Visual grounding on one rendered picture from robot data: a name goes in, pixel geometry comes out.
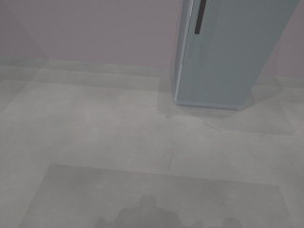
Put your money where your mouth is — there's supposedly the fridge door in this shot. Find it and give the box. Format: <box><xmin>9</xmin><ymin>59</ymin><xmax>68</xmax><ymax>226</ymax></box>
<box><xmin>177</xmin><ymin>0</ymin><xmax>300</xmax><ymax>105</ymax></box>

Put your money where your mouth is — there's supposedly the handle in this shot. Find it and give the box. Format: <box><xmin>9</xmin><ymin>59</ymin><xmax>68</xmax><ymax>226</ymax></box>
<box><xmin>195</xmin><ymin>0</ymin><xmax>207</xmax><ymax>34</ymax></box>

